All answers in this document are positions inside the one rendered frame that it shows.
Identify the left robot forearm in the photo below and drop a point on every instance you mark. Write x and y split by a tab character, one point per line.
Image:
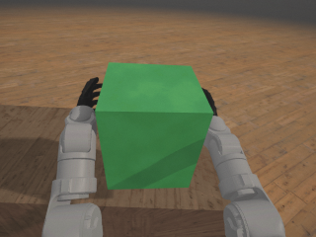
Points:
75	175

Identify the robot right hand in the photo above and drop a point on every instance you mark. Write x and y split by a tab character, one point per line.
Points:
211	102

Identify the pedestal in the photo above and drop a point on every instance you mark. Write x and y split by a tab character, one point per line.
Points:
29	143

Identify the right robot forearm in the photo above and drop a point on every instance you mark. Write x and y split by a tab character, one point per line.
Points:
236	180

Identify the carton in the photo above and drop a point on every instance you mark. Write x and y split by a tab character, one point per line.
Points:
152	121

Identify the robot left hand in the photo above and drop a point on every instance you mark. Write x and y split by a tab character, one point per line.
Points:
88	94

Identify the right robot upper arm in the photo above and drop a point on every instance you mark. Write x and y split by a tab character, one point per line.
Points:
252	218

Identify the left robot upper arm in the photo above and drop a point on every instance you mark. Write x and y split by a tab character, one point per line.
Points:
74	220

